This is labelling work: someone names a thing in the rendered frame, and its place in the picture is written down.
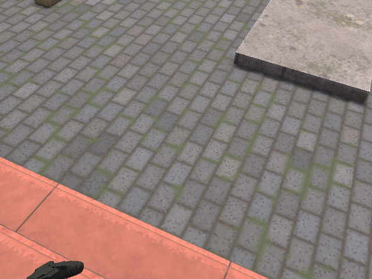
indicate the robot left hand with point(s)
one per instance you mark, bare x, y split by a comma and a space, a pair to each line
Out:
61, 270

